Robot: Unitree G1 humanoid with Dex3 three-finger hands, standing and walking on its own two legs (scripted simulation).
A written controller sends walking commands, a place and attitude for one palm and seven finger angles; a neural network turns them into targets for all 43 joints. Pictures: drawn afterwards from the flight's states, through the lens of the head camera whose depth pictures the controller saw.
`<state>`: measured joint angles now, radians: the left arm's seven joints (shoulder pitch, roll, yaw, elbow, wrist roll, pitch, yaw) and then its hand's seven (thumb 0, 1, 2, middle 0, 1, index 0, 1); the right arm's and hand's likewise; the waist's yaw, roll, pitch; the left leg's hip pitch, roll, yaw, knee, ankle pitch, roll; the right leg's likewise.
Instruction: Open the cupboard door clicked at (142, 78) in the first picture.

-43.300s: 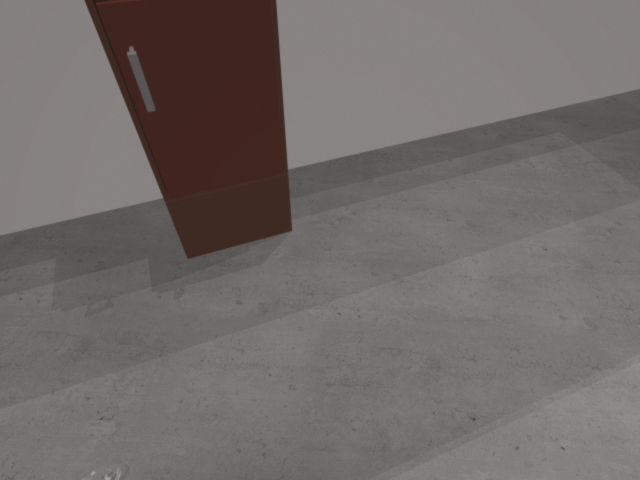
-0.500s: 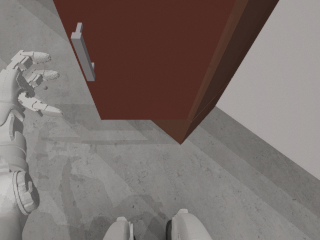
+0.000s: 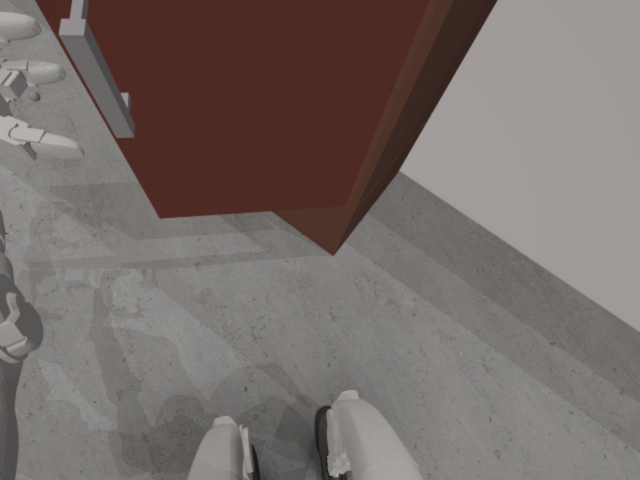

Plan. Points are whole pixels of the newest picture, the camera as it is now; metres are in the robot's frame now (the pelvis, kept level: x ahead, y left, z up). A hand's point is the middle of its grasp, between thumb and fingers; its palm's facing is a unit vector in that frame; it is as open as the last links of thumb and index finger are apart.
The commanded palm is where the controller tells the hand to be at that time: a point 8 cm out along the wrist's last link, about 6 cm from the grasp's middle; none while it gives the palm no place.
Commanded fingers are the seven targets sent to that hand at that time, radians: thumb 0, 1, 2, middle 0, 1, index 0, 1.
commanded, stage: move the hooked fingers beside the handle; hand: left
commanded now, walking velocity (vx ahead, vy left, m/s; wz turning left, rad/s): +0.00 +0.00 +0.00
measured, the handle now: (104, 73) +0.58 +0.18 +0.07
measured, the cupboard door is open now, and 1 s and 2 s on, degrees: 44 44 44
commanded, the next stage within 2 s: slide the fingers in behind the handle in 0.74 s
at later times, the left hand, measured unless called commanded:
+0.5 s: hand (38, 105) +0.53 +0.24 +0.08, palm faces -0.01 -1.00 -0.02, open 14.0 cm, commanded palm +0.51 +0.28 +0.07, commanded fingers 0.00 -0.50 0.30 -0.30 -1.20 -0.30 -1.20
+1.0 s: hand (34, 113) +0.52 +0.24 +0.08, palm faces -0.02 -1.00 -0.01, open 14.0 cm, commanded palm +0.50 +0.28 +0.07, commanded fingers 0.00 -0.50 0.30 -0.30 -1.20 -0.30 -1.20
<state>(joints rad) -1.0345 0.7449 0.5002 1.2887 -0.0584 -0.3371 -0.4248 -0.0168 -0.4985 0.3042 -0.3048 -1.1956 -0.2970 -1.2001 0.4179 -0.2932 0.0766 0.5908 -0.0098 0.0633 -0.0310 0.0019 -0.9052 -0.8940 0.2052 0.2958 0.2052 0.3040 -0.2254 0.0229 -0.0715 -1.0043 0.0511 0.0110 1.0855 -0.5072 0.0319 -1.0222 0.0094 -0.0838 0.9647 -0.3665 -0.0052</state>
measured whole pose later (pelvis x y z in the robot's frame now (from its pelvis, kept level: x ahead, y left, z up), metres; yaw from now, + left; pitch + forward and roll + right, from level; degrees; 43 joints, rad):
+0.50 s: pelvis +0.02 +0.01 +0.01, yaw +0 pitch +24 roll -4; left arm -0.93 0.65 0.47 1.19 -0.09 -0.35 -0.40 -0.02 -0.50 0.30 -0.30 -1.20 -0.30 -1.20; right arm 0.41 -0.28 0.05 0.58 -0.01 0.11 -0.01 0.00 -0.91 -0.89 0.21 0.30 0.21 0.30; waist -0.19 0.02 -0.09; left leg -0.94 0.05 0.01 1.05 -0.52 0.03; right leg -0.96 0.01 -0.08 0.93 -0.38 0.00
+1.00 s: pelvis +0.01 +0.00 +0.00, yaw +0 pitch +23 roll -4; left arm -0.93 0.67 0.47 1.20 -0.11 -0.36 -0.43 -0.02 -0.50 0.30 -0.30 -1.20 -0.30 -1.20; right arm 0.41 -0.29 0.06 0.59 0.00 0.10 -0.02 0.00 -0.91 -0.89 0.20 0.30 0.20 0.30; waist -0.19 0.02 -0.08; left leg -0.97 0.05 0.00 1.08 -0.52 0.03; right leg -0.99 0.01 -0.09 0.95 -0.37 -0.01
